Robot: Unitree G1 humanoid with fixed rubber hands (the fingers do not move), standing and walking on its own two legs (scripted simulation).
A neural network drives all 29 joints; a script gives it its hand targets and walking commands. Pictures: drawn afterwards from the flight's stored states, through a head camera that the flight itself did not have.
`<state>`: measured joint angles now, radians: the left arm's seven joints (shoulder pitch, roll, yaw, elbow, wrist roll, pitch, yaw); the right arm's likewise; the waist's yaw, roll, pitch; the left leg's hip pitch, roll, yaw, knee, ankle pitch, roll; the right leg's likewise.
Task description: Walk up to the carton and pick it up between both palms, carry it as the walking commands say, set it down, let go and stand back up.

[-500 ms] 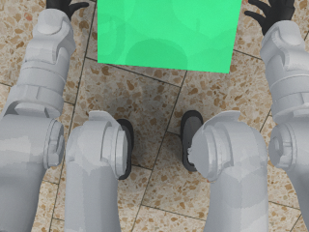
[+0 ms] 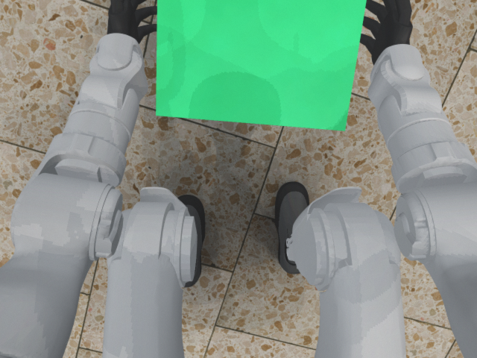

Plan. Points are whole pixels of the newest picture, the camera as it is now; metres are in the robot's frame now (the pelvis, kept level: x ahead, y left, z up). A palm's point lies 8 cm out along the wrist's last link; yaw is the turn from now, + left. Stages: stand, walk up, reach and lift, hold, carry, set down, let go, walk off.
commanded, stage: reach and lift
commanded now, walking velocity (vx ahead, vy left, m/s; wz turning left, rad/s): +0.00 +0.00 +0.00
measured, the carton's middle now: (254, 32) +0.53 -0.02 -0.25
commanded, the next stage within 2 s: none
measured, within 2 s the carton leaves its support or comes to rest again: leaves its support in 0.96 s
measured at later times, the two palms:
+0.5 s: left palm (134, 36) +0.51 +0.14 -0.19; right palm (377, 46) +0.50 -0.18 -0.19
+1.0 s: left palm (135, 31) +0.51 +0.13 -0.18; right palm (386, 47) +0.50 -0.19 -0.18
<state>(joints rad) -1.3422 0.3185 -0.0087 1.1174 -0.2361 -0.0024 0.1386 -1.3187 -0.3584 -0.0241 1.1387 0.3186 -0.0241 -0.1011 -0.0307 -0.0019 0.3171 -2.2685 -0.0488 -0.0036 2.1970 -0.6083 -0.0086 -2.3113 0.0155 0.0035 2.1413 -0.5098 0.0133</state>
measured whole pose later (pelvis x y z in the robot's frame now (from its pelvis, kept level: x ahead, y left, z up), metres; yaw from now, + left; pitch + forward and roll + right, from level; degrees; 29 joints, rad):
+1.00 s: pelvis -0.02 +0.00 +0.00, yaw +2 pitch +28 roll +0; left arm -1.42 0.32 0.01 1.01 -0.24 0.17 0.17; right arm -1.36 -0.32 -0.11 0.98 0.27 0.15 -0.17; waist -0.05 0.01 0.53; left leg -2.12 -0.11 -0.03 2.21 -0.58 -0.05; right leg -2.15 0.07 0.04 2.17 -0.50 0.05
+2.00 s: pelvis -0.04 +0.00 +0.08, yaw +1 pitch +24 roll +0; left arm -1.31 0.18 0.32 0.68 -0.01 0.36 0.11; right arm -1.28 -0.19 -0.37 0.65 0.04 0.36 -0.12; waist -0.05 0.01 0.52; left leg -1.85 -0.13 -0.05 1.97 -0.54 -0.05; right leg -1.89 0.10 0.06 1.93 -0.46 0.06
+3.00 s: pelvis -0.04 +0.00 +0.18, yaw +0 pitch +16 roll +1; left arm -1.13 0.13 0.33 0.56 0.01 0.42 0.09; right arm -1.12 -0.12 -0.36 0.54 0.01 0.42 -0.12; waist -0.04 0.00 0.52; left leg -1.44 -0.13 -0.06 1.64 -0.48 -0.05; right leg -1.48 0.11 0.10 1.61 -0.41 0.06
